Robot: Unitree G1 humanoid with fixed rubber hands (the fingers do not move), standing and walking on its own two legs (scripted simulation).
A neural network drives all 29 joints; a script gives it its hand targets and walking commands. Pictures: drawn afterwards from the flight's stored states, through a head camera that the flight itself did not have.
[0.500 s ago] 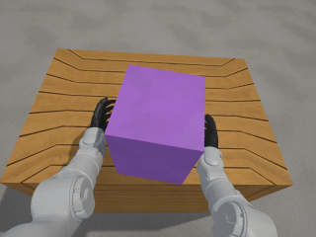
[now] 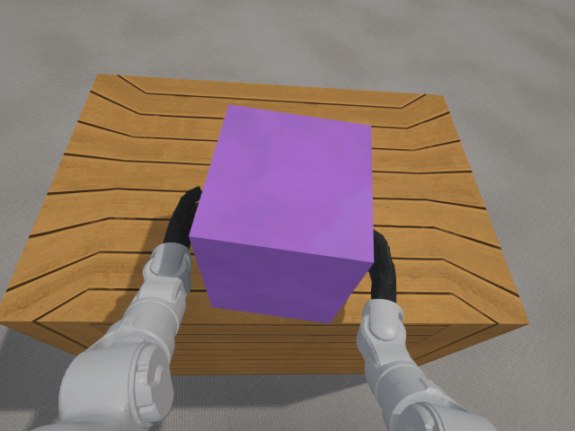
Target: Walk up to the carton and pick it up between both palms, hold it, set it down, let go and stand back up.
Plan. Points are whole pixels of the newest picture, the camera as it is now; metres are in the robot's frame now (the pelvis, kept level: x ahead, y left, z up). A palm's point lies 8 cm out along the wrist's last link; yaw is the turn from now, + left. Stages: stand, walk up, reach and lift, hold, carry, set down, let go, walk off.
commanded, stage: set down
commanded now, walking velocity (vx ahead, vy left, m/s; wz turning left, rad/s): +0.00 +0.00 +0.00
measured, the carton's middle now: (284, 224) +0.43 +0.01 -0.01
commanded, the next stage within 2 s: none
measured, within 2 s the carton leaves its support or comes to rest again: neither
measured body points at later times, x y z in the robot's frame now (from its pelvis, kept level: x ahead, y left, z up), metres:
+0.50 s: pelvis -0.07 +0.01 +0.00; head -0.01 +0.04 +0.44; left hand +0.31 +0.20 -0.02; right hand +0.26 -0.14 -0.01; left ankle +0.00 +0.08 -0.74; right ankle -0.04 -0.12 -0.74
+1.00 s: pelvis -0.08 +0.01 +0.00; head -0.01 +0.04 +0.44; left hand +0.28 +0.23 -0.02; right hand +0.22 -0.15 -0.02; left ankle +0.00 +0.08 -0.74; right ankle -0.04 -0.12 -0.74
